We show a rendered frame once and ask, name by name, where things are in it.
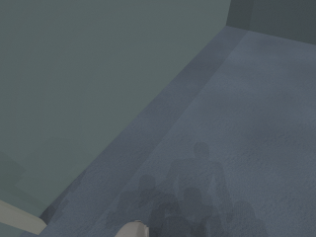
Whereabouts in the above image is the left robot thigh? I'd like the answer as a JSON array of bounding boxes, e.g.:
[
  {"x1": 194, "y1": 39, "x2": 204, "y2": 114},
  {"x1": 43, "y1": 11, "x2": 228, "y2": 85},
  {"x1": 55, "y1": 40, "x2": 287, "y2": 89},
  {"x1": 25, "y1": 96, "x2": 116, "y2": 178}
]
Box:
[{"x1": 115, "y1": 221, "x2": 149, "y2": 237}]

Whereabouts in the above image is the panel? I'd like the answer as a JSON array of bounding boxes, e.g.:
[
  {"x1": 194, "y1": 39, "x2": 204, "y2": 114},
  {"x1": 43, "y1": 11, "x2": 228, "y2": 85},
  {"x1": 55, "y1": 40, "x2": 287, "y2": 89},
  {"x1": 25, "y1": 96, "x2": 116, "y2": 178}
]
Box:
[{"x1": 0, "y1": 199, "x2": 47, "y2": 235}]

